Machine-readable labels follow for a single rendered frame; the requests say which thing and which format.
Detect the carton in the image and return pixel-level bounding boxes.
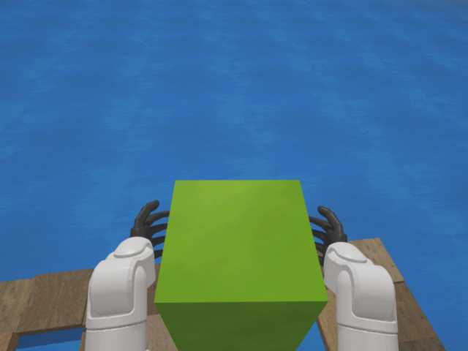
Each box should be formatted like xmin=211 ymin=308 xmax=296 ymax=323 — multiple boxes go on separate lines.
xmin=154 ymin=180 xmax=328 ymax=351

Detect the robot right hand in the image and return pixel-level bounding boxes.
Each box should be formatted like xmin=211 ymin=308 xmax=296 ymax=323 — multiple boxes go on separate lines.
xmin=309 ymin=205 xmax=347 ymax=267

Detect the left robot forearm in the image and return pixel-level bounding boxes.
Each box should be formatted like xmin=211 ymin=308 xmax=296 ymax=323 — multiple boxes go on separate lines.
xmin=85 ymin=237 xmax=156 ymax=351

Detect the right robot forearm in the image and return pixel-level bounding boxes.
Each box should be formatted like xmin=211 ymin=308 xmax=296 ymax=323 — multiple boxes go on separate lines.
xmin=323 ymin=242 xmax=399 ymax=351

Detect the robot left hand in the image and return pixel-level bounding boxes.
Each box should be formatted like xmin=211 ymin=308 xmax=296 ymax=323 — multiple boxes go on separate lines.
xmin=130 ymin=200 xmax=170 ymax=259

